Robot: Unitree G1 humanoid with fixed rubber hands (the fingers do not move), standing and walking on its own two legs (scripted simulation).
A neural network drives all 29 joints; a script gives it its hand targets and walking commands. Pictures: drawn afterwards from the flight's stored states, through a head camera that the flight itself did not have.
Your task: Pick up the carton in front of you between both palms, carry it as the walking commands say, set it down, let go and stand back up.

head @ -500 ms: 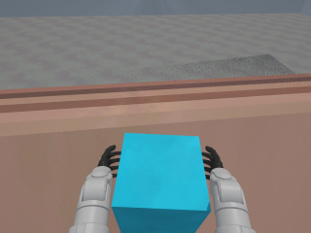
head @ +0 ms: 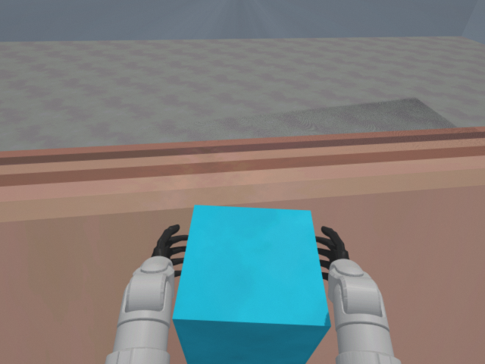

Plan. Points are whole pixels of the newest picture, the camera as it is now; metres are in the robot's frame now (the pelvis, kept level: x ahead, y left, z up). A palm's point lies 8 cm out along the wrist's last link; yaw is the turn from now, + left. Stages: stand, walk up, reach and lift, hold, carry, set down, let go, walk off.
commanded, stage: hold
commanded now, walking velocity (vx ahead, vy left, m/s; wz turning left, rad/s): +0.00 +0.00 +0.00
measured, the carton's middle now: (248, 292) +0.28 +0.00 -0.02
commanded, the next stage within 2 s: carry in 1.00 s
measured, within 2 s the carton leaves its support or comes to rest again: neither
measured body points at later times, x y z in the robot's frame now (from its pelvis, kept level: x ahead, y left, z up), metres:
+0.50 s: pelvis +0.00 +0.00 +0.00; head -0.05 +0.00 +0.45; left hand +0.30 +0.15 +0.04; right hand +0.30 -0.15 +0.04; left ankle +0.01 +0.13 -0.75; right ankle +0.02 -0.13 -0.75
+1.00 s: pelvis +0.00 +0.00 +0.00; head -0.05 +0.00 +0.45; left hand +0.30 +0.15 +0.04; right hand +0.30 -0.15 +0.04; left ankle +0.01 +0.13 -0.75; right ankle +0.02 -0.13 -0.75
